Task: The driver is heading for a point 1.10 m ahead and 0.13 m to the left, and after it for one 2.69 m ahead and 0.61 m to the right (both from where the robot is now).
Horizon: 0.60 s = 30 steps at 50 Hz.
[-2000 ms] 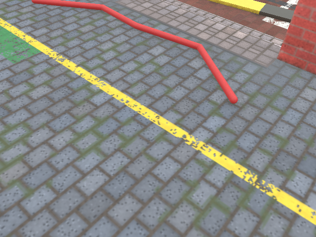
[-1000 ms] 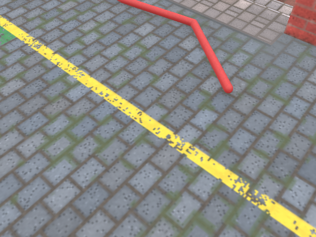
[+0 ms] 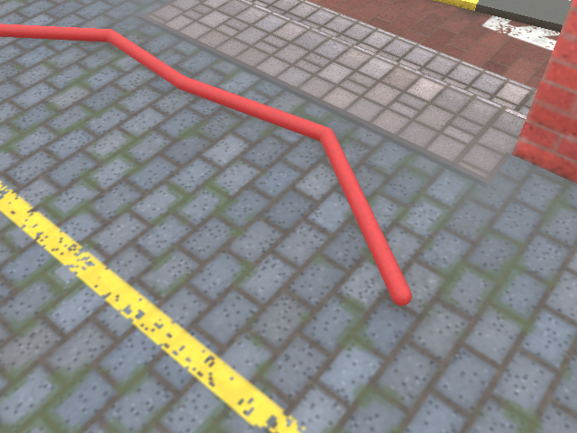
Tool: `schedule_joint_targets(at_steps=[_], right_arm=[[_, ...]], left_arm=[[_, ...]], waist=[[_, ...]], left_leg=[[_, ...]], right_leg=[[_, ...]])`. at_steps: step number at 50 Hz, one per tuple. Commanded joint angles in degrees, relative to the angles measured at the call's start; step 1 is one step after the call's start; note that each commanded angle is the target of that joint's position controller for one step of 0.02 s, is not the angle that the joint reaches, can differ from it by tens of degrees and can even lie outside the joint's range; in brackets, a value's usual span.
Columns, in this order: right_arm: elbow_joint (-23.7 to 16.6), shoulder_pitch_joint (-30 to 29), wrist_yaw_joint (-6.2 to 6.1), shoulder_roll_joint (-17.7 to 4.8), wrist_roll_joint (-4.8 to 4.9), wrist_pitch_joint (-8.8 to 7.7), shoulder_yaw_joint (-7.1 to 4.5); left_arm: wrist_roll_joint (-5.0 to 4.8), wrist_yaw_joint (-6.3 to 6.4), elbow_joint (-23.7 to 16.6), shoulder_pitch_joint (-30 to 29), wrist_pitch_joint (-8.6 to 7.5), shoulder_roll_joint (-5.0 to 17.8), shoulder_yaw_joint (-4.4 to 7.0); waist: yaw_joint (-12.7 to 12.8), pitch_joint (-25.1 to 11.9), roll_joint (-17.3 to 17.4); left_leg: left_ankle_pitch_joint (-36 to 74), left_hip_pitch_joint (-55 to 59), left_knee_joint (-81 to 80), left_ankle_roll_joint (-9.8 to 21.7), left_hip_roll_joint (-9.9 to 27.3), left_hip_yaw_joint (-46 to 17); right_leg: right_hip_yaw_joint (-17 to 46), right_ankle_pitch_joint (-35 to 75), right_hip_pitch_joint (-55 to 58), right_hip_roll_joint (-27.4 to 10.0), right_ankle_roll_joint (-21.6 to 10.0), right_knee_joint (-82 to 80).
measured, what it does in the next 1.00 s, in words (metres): steps on the spot: left foot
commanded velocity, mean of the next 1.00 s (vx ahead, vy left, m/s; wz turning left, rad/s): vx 0.03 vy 0.00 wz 0.00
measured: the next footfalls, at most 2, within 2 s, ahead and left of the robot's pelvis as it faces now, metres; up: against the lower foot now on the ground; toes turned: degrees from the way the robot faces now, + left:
left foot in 0.08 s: +0.06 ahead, +0.13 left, +0.00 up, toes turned +0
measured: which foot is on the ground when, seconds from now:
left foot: up 0.00-0.06, down 0.08-1.00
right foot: down 0.00-1.00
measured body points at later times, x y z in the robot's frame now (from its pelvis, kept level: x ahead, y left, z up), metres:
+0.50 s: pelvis +0.03 +0.03 +0.00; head +0.03 +0.03 +0.45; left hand +0.01 +0.25 -0.16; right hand +0.02 -0.18 -0.16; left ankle +0.02 +0.13 -0.74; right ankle +0.05 -0.06 -0.74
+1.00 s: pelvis +0.04 +0.03 +0.00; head +0.05 +0.03 +0.45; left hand +0.01 +0.24 -0.16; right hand +0.01 -0.17 -0.16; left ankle +0.02 +0.13 -0.74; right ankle +0.05 -0.06 -0.74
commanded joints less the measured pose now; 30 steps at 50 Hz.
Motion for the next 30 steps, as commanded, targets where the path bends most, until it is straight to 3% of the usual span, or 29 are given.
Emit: schedule_joint_targets(at_steps=[1,3,4,5,6,7,9,14,30], right_arm=[[1.14,6.08,-0.38,-2.45,0.15,0.27,0.03],[1.91,6.82,-0.70,-2.40,-0.18,-0.54,0.55],[2.16,7.93,-0.91,-3.80,-0.63,-1.24,0.56],[2.47,5.66,-0.91,-5.63,0.41,-1.54,0.27],[2.65,5.14,-0.59,-3.37,0.93,-1.93,0.77],[2.74,4.89,-0.46,-2.57,1.09,-2.37,1.06],[3.03,4.90,-0.70,-2.91,1.22,-2.57,0.99],[3.97,6.62,-0.81,-2.19,1.02,-2.39,1.14],[5.71,9.22,-0.94,-0.96,0.94,-2.15,1.70]], left_arm=[[-0.35,0.52,-2.48,-0.85,0.75,7.03,1.23],[-0.56,0.64,-1.96,0.60,1.23,6.29,1.10],[-0.58,0.58,-1.91,1.58,1.23,5.69,1.09],[-1.31,0.34,-1.26,4.86,1.43,3.68,0.95],[-1.09,0.39,-0.23,4.50,1.60,4.01,0.96],[-0.92,0.48,0.08,4.41,1.67,4.21,1.11],[-0.69,0.54,0.70,4.35,1.79,4.81,1.27],[-0.78,0.83,2.14,3.87,1.73,3.40,0.84],[-0.81,1.40,5.62,5.57,2.08,2.05,0.33]], waist=[[-1.90,-1.50,-6.63],[-2.03,0.45,-3.43],[-1.26,0.86,-1.46],[1.87,2.75,4.41],[1.15,2.32,4.38],[1.29,1.54,3.79],[1.27,0.70,2.78],[0.46,0.73,-0.28],[0.09,1.43,-0.96]], left_leg=[[2.62,10.49,-7.21,0.40,-0.88,2.45],[8.21,14.66,-17.06,1.17,1.08,-0.22],[10.37,15.48,-19.69,1.80,4.72,-4.27],[8.66,9.31,-20.14,3.19,5.75,-6.55],[5.63,4.35,-22.19,3.00,5.60,-6.56],[4.98,2.70,-23.03,2.34,4.94,-5.89],[6.17,3.72,-23.20,1.81,3.79,-4.80],[8.88,6.59,-22.58,2.41,3.72,-4.36],[9.72,7.11,-22.65,2.75,3.23,-3.83]], right_leg=[[13.73,-12.35,-7.02,-14.60,-4.48,-10.26],[14.45,-16.58,-9.16,-13.51,-1.21,-9.24],[13.81,-15.03,-9.14,-11.94,0.54,-7.05],[9.81,-10.97,-6.41,-7.60,1.71,-6.78],[8.34,-6.40,0.38,-6.81,2.16,-4.77],[8.47,-3.76,4.02,-7.22,2.16,-3.77],[8.92,-2.60,5.35,-7.98,2.01,-3.34],[8.94,-2.42,3.68,-8.32,2.42,-3.94],[9.05,-1.60,3.52,-8.75,2.79,-3.30]])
